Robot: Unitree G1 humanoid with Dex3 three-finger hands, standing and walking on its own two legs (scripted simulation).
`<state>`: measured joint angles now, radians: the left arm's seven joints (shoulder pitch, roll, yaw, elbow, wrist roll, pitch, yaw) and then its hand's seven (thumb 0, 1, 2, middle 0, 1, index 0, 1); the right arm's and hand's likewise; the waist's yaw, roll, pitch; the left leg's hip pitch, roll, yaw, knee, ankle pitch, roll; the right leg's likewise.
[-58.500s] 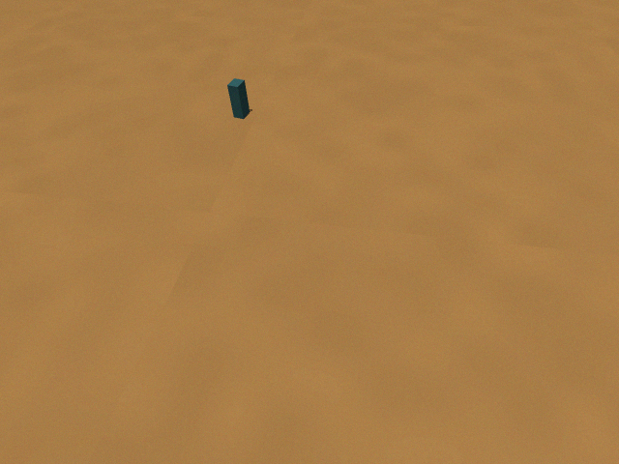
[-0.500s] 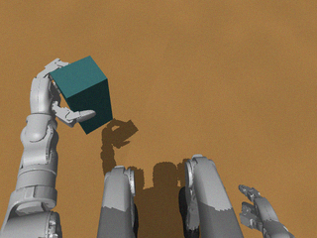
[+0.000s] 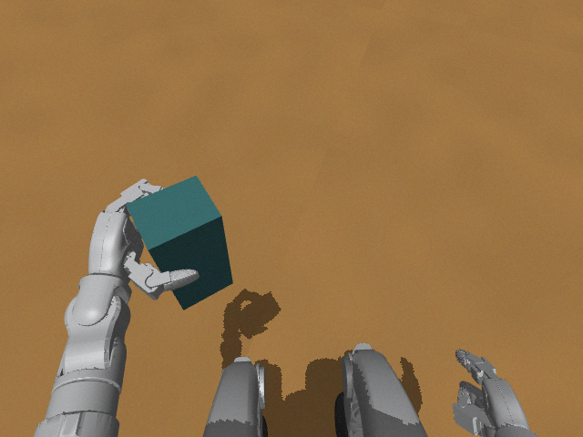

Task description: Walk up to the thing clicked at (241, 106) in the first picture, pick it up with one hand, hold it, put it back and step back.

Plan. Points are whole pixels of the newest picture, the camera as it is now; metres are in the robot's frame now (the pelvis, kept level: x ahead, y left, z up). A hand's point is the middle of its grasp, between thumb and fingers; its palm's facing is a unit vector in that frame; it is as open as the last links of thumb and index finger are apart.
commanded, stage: hold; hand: left
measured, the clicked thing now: (189, 251) +0.38 +0.16 -0.01
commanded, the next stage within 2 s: crouch in 1.42 s
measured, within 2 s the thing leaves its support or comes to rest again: neither
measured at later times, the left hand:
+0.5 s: hand (144, 198) +0.38 +0.18 +0.12, palm faces -0.04 -1.00 -0.04, open 11.2 cm
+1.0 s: hand (140, 175) +0.39 +0.17 +0.16, palm faces -0.05 -1.00 -0.02, open 11.1 cm
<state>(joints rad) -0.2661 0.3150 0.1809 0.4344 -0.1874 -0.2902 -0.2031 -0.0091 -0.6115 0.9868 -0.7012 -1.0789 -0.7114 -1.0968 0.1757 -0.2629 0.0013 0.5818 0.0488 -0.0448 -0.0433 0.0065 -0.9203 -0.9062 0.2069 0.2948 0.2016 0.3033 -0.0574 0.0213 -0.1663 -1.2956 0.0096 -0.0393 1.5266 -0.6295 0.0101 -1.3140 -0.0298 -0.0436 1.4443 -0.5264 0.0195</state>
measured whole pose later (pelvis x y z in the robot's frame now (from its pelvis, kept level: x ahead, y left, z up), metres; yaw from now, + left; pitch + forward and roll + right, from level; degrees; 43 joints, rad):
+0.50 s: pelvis +0.04 +0.00 +0.08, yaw +0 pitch +15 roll -2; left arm -0.18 0.28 0.16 0.41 -0.21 -0.29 -0.22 -0.01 -0.61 0.99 -0.73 -1.04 -0.74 -1.06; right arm 0.22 -0.24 0.01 0.62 0.04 -0.08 -0.06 0.01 -0.91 -0.90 0.21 0.29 0.20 0.30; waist -0.03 0.02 -0.11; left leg -0.88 0.02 -0.03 1.17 -0.56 0.00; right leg -0.90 -0.02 -0.04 1.10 -0.46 0.02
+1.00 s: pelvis +0.05 -0.01 +0.11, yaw +0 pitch +11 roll -1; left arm -0.16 0.26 0.18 0.46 -0.22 -0.33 -0.26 -0.01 -0.52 0.99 -0.69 -1.01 -0.70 -1.03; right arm 0.24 -0.24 0.00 0.64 0.02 -0.06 -0.06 0.01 -0.89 -0.90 0.21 0.29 0.20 0.30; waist -0.02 0.01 -0.07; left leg -0.67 0.02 -0.02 0.98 -0.50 0.00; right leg -0.70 -0.02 -0.03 0.93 -0.42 0.01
